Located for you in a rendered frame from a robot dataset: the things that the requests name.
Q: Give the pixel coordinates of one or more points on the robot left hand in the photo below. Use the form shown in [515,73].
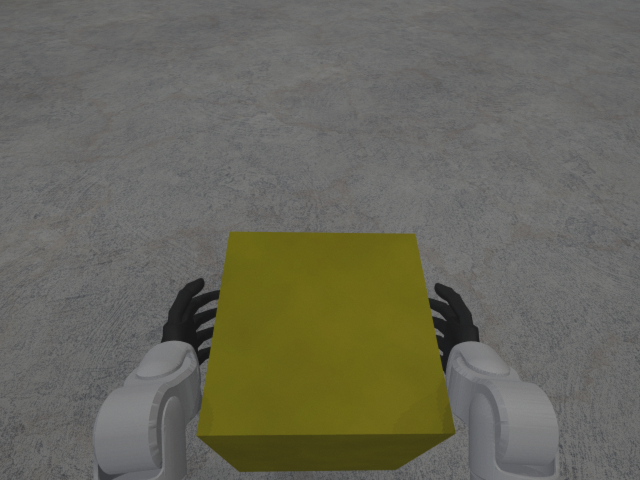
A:
[182,323]

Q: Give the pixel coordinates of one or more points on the robot right hand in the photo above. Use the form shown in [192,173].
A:
[459,326]

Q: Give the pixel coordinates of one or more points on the left robot forearm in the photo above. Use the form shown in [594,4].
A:
[139,432]

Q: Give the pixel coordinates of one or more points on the right robot forearm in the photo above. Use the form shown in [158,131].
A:
[514,432]

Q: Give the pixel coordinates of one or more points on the carton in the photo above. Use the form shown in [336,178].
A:
[324,355]

